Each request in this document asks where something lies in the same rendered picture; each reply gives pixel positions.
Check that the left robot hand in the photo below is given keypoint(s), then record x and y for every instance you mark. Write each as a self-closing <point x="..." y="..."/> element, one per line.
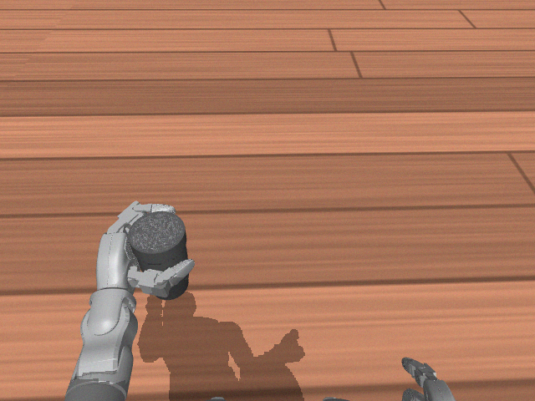
<point x="117" y="266"/>

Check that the right robot hand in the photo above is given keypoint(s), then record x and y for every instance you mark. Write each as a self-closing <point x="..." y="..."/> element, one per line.
<point x="425" y="376"/>

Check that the left robot arm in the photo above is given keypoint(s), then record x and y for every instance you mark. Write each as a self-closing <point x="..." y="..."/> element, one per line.
<point x="108" y="329"/>

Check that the cup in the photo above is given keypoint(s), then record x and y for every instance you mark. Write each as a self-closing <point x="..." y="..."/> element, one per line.
<point x="158" y="240"/>

